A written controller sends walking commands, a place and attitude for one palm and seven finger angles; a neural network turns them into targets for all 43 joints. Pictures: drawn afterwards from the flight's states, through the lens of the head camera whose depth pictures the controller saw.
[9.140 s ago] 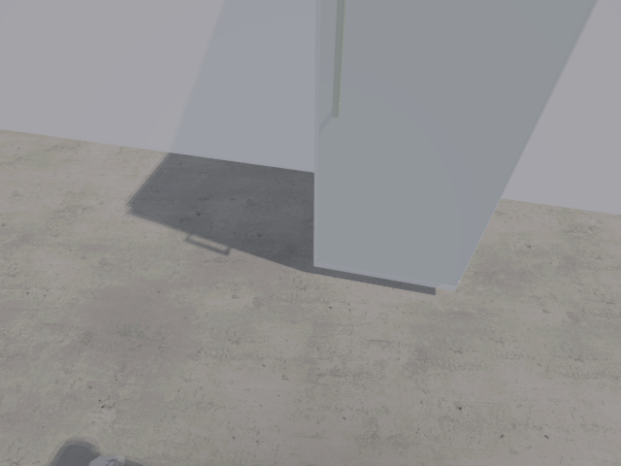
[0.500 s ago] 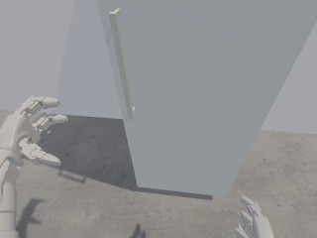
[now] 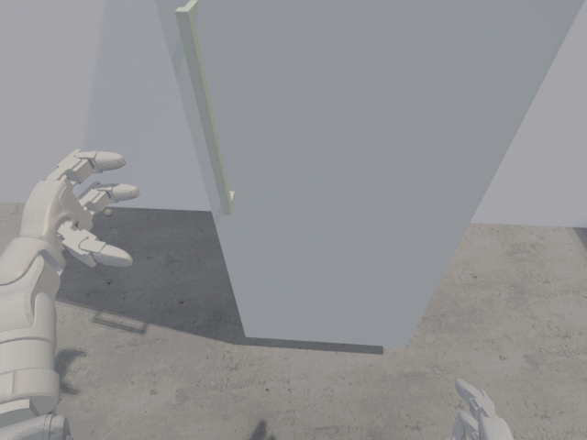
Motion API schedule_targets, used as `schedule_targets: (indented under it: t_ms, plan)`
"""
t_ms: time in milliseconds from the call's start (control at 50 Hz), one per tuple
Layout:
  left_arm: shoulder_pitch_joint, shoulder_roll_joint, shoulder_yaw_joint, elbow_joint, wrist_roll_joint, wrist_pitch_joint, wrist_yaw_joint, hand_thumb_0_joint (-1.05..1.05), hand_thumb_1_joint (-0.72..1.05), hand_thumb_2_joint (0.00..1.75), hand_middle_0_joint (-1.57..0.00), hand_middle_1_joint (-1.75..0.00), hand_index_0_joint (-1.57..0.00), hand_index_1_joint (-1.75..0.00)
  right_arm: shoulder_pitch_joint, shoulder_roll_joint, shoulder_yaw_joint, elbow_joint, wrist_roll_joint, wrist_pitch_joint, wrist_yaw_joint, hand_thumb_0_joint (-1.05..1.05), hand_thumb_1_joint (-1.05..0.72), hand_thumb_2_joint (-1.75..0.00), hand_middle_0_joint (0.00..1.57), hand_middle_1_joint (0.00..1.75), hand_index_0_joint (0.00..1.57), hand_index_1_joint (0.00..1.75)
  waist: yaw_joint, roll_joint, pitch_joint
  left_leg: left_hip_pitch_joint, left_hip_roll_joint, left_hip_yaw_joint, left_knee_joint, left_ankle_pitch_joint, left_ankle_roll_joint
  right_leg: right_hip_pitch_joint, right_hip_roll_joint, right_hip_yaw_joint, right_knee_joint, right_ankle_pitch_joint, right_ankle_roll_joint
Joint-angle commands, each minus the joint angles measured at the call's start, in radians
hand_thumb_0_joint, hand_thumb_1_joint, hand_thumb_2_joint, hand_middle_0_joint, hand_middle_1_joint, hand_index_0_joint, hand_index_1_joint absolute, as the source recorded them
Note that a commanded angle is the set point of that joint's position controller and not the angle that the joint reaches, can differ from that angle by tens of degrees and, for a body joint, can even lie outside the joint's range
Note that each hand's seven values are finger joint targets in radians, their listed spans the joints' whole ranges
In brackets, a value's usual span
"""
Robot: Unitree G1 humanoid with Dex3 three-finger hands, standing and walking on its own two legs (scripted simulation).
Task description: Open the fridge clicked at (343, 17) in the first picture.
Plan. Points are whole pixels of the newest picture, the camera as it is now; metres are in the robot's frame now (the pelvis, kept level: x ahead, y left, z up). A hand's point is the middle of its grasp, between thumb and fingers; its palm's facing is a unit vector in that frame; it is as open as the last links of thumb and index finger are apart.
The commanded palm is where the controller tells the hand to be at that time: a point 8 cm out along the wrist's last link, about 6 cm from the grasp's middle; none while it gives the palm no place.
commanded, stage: move the hooked fingers beside the handle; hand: left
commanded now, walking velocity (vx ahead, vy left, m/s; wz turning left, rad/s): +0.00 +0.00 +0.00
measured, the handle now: (213, 128) +0.53 +0.17 +0.16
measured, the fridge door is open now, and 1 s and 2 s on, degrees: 0 0 0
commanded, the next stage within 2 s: feel for the door with the fingertips in 1.82 s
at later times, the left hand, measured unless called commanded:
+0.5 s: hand (136, 182) +0.40 +0.25 +0.16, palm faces +0.01 -1.00 -0.01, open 14.0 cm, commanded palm +0.38 +0.29 +0.15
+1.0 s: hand (166, 158) +0.46 +0.23 +0.15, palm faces +0.00 -1.00 -0.01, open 14.0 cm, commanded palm +0.45 +0.28 +0.15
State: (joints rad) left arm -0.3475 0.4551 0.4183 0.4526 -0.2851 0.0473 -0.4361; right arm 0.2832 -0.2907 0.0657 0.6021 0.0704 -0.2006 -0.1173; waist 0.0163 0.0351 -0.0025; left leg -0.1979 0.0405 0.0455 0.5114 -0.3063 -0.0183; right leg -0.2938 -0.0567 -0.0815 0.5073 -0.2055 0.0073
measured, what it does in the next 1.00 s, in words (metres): stands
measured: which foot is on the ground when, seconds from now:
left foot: down 0.00-1.00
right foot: down 0.00-1.00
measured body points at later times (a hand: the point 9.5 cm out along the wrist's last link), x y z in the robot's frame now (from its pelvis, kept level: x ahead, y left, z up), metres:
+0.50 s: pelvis +0.00 +0.00 +0.00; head +0.02 -0.01 +0.45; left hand +0.39 +0.30 +0.16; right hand +0.12 -0.26 -0.10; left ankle -0.02 +0.13 -0.74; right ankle +0.04 -0.13 -0.74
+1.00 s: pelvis +0.00 +0.01 -0.01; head +0.05 +0.00 +0.44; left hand +0.45 +0.28 +0.16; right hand +0.06 -0.27 -0.12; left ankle -0.02 +0.13 -0.74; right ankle +0.04 -0.13 -0.74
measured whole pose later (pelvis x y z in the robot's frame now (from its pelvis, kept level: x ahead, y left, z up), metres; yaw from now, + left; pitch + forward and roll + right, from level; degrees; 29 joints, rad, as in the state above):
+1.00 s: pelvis +0.00 +0.01 -0.01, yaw -1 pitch +7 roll +0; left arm -0.85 0.55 0.39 1.07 -0.16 -0.16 -0.37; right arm 0.37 -0.30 0.05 0.65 0.05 -0.09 -0.09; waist -0.08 0.01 -0.02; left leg -0.39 0.04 0.06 0.60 -0.34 -0.01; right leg -0.48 -0.06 -0.06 0.57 -0.21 0.01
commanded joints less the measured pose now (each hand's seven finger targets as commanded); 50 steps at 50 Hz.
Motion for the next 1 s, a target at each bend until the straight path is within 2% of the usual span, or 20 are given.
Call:
schedule_targets:
  t_ms: [0, 40, 80, 100, 140, 260, 340, 360, 400, 480, 540, 600, 660, 700, 720, 800, 840, 880, 940, 980]
  plan:
    - [-0.457, 0.281, 0.051, -0.174, -0.011, -0.071, 0.01, 0.0, -0.5, 0.3, -0.3, -1.2, -0.3, -1.2, -0.072, -0.124, -0.051, -0.138, 0.003, -0.051, -0.015, 0.0, -0.9, -0.9, 0.2, 0.3, 0.2, 0.3, -0.021, 0.034, -0.224, -0.021, -0.045, -0.029, -0.081, 0.18, 0.033, 0.129, 0.043, 0.026, -0.054, 0.139, -0.024]
    - [-0.47, 0.308, 0.065, -0.149, -0.005, -0.082, 0.016, 0.0, -0.5, 0.3, -0.3, -1.2, -0.3, -1.2, -0.064, -0.129, -0.052, -0.135, 0.001, -0.047, -0.017, 0.0, -0.9, -0.9, 0.2, 0.3, 0.2, 0.3, -0.017, 0.0, -0.237, -0.028, -0.042, -0.03, -0.075, 0.183, 0.036, 0.14, 0.043, 0.029, -0.052, 0.136, -0.025]
    - [-0.5, 0.276, 0.037, -0.143, -0.001, -0.094, 0.016, 0.0, -0.5, 0.3, -0.3, -1.2, -0.3, -1.2, -0.064, -0.121, -0.05, -0.136, 0.001, -0.048, -0.016, 0.0, -0.9, -0.9, 0.2, 0.3, 0.2, 0.3, -0.019, 0.051, -0.256, -0.015, -0.045, -0.032, -0.074, 0.198, 0.034, 0.137, 0.041, 0.029, -0.044, 0.159, -0.029]
    - [-0.503, 0.292, 0.049, -0.129, 0.003, -0.099, 0.02, 0.0, -0.5, 0.3, -0.3, -1.2, -0.3, -1.2, -0.057, -0.125, -0.051, -0.132, -0.001, -0.046, -0.016, 0.0, -0.9, -0.9, 0.2, 0.3, 0.2, 0.3, -0.016, 0.054, -0.269, -0.013, -0.045, -0.032, -0.072, 0.209, 0.033, 0.143, 0.041, 0.027, -0.04, 0.171, -0.03]
    - [-0.494, 0.301, 0.055, -0.074, 0.003, -0.101, 0.021, 0.0, -0.5, 0.3, -0.3, -1.2, -0.3, -1.2, -0.046, -0.13, -0.053, -0.126, -0.001, -0.039, -0.013, 0.0, -0.9, -0.9, 0.2, 0.3, 0.2, 0.3, -0.015, -0.006, -0.259, -0.034, -0.042, -0.032, -0.07, 0.209, 0.035, 0.146, 0.043, 0.027, -0.04, 0.174, -0.029]
    - [-0.557, 0.293, 0.035, -0.017, 0.017, -0.113, 0.029, 0.0, -0.5, 0.3, -0.3, -1.2, -0.3, -1.2, -0.033, -0.132, -0.054, -0.126, -0.002, -0.023, -0.004, 0.0, -0.9, -0.9, 0.2, 0.3, 0.2, 0.3, -0.021, 0.003, -0.277, -0.047, -0.042, -0.03, -0.065, 0.224, 0.035, 0.141, 0.04, 0.029, -0.024, 0.205, -0.03]
    - [-0.58, 0.337, 0.07, 0.018, 0.025, -0.132, 0.035, 0.0, -0.5, 0.3, -0.3, -1.2, -0.3, -1.2, -0.012, -0.138, -0.06, -0.119, -0.007, -0.008, 0.001, 0.0, -0.9, -0.9, 0.2, 0.3, 0.2, 0.3, -0.017, 0.001, -0.306, -0.06, -0.041, -0.023, -0.052, 0.248, 0.036, 0.162, 0.039, 0.035, -0.013, 0.24, -0.031]
    - [-0.592, 0.346, 0.077, 0.023, 0.027, -0.137, 0.034, 0.0, -0.5, 0.3, -0.3, -1.2, -0.3, -1.2, -0.009, -0.138, -0.061, -0.119, -0.006, -0.005, 0.002, 0.0, -0.9, -0.9, 0.2, 0.3, 0.2, 0.3, -0.02, -0.001, -0.314, -0.064, -0.041, -0.025, -0.052, 0.253, 0.036, 0.167, 0.039, 0.036, -0.009, 0.252, -0.03]
    - [-0.634, 0.297, 0.027, 0.022, 0.031, -0.145, 0.028, 0.0, -0.5, 0.3, -0.3, -1.2, -0.3, -1.2, -0.005, -0.135, -0.061, -0.118, -0.005, -0.001, 0.003, 0.0, -0.9, -0.9, 0.2, 0.3, 0.2, 0.3, -0.035, 0.034, -0.311, -0.052, -0.041, -0.024, -0.05, 0.259, 0.034, 0.14, 0.041, 0.033, -0.007, 0.256, -0.031]
    - [-0.713, 0.293, 0.006, 0.081, 0.036, -0.152, 0.032, 0.0, -0.5, 0.3, -0.3, -1.2, -0.3, -1.2, 0.02, -0.142, -0.066, -0.1, -0.005, 0.009, 0.001, 0.0, -0.9, -0.9, 0.2, 0.3, 0.2, 0.3, -0.056, 0.003, -0.301, -0.058, -0.039, -0.027, -0.042, 0.223, 0.038, 0.102, 0.044, 0.034, -0.012, 0.221, -0.029]
    - [-0.741, 0.321, 0.02, 0.122, 0.045, -0.168, 0.038, 0.0, -0.5, 0.3, -0.3, -1.2, -0.3, -1.2, 0.035, -0.147, -0.068, -0.088, -0.009, 0.018, 0.001, 0.0, -0.9, -0.9, 0.2, 0.3, 0.2, 0.3, -0.054, 0.014, -0.312, -0.069, -0.04, -0.028, -0.034, 0.226, 0.037, 0.107, 0.043, 0.035, -0.007, 0.214, -0.033]
    - [-0.793, 0.288, -0.014, 0.133, 0.055, -0.187, 0.046, 0.0, -0.5, 0.3, -0.3, -1.2, -0.3, -1.2, 0.045, -0.144, -0.069, -0.084, -0.009, 0.022, 0.006, 0.0, -0.9, -0.9, 0.2, 0.3, 0.2, 0.3, -0.064, 0.034, -0.33, -0.057, -0.04, -0.035, -0.032, 0.241, 0.034, 0.091, 0.045, 0.031, 0.001, 0.225, -0.035]
    - [-0.784, 0.32, 0.018, 0.201, 0.058, -0.195, 0.054, 0.0, -0.5, 0.3, -0.3, -1.2, -0.3, -1.2, 0.062, -0.149, -0.072, -0.076, -0.012, 0.033, 0.01, 0.0, -0.9, -0.9, 0.2, 0.3, 0.2, 0.3, -0.058, 0.008, -0.332, -0.084, -0.037, -0.033, -0.025, 0.244, 0.035, 0.099, 0.045, 0.034, 0.009, 0.236, -0.033]
    - [-0.827, 0.299, -0.01, 0.239, 0.069, -0.2, 0.058, 0.0, -0.5, 0.3, -0.3, -1.2, -0.3, -1.2, 0.071, -0.15, -0.071, -0.07, -0.012, 0.04, 0.012, 0.0, -0.9, -0.9, 0.2, 0.3, 0.2, 0.3, -0.071, 0.006, -0.311, -0.101, -0.038, -0.034, -0.027, 0.222, 0.035, 0.074, 0.045, 0.031, 0.009, 0.216, -0.032]
    - [-0.843, 0.301, -0.013, 0.239, 0.076, -0.207, 0.062, 0.0, -0.5, 0.3, -0.3, -1.2, -0.3, -1.2, 0.076, -0.149, -0.073, -0.07, -0.013, 0.042, 0.013, 0.0, -0.9, -0.9, 0.2, 0.3, 0.2, 0.3, -0.071, 0.029, -0.32, -0.095, -0.038, -0.034, -0.024, 0.224, 0.034, 0.064, 0.045, 0.032, 0.011, 0.212, -0.033]
    - [-0.876, 0.355, 0.031, 0.283, 0.086, -0.235, 0.076, 0.0, -0.5, 0.3, -0.3, -1.2, -0.3, -1.2, 0.1, -0.155, -0.074, -0.065, -0.019, 0.054, 0.019, 0.0, -0.9, -0.9, 0.2, 0.3, 0.2, 0.3, -0.069, 0.0, -0.364, -0.113, -0.037, -0.034, -0.012, 0.238, 0.036, 0.092, 0.046, 0.038, 0.025, 0.241, -0.031]
    - [-0.912, 0.363, 0.019, 0.334, 0.096, -0.248, 0.078, 0.0, -0.5, 0.3, -0.3, -1.2, -0.3, -1.2, 0.113, -0.159, -0.074, -0.057, -0.02, 0.065, 0.018, 0.0, -0.9, -0.9, 0.2, 0.3, 0.2, 0.3, -0.084, -0.019, -0.339, -0.144, -0.035, -0.034, -0.011, 0.215, 0.038, 0.083, 0.045, 0.037, 0.025, 0.219, -0.029]
    - [-0.949, 0.36, 0.005, 0.373, 0.108, -0.257, 0.073, 0.0, -0.5, 0.3, -0.3, -1.2, -0.3, -1.2, 0.119, -0.159, -0.073, -0.051, -0.018, 0.068, 0.019, 0.0, -0.9, -0.9, 0.2, 0.3, 0.2, 0.3, -0.095, 0.023, -0.332, -0.152, -0.038, -0.028, -0.002, 0.189, 0.038, 0.051, 0.045, 0.046, 0.025, 0.204, -0.027]
    - [-1.003, 0.398, 0.02, 0.395, 0.112, -0.285, 0.069, 0.0, -0.5, 0.3, -0.3, -1.2, -0.3, -1.2, 0.145, -0.166, -0.077, -0.043, -0.024, 0.076, 0.018, 0.0, -0.9, -0.9, 0.2, 0.3, 0.2, 0.3, -0.103, 0.013, -0.376, -0.156, -0.037, -0.033, 0.013, 0.206, 0.04, 0.066, 0.046, 0.049, 0.037, 0.222, -0.028]
    - [-1.033, 0.382, 0.0, 0.442, 0.116, -0.288, 0.06, 0.0, -0.5, 0.3, -0.3, -1.2, -0.3, -1.2, 0.154, -0.166, -0.075, -0.034, -0.023, 0.081, 0.018, 0.0, -0.9, -0.9, 0.2, 0.3, 0.2, 0.3, -0.12, 0.02, -0.369, -0.172, -0.037, -0.033, 0.019, 0.187, 0.039, 0.042, 0.048, 0.051, 0.039, 0.216, -0.024]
